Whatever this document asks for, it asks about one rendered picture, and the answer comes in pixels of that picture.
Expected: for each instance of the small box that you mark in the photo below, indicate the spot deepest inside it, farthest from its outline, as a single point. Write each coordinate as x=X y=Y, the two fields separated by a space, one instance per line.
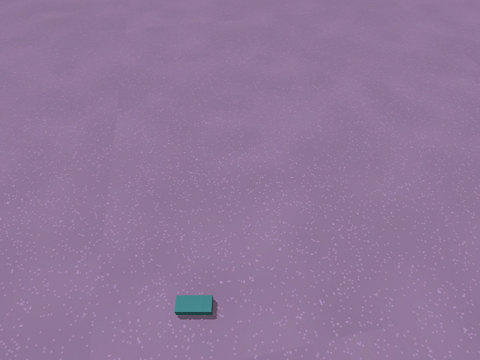
x=194 y=305

